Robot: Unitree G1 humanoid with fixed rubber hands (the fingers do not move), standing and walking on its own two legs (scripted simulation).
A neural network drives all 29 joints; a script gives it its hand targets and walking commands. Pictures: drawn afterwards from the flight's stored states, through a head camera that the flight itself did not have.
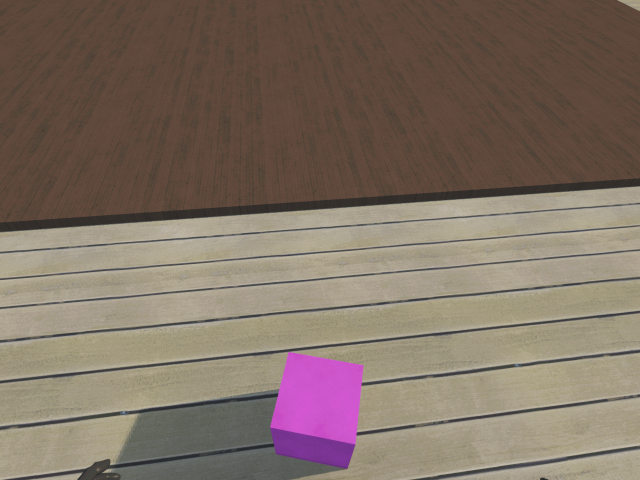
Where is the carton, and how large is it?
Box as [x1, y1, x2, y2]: [270, 352, 363, 468]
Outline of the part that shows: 289,352 270,426 275,451 277,454 347,468 355,444 363,365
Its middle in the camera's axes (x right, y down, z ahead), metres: +0.00 +0.50 +1.09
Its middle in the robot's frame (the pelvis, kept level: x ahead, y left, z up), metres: +0.43 +0.01 -0.66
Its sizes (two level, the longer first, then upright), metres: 0.210 0.200 0.250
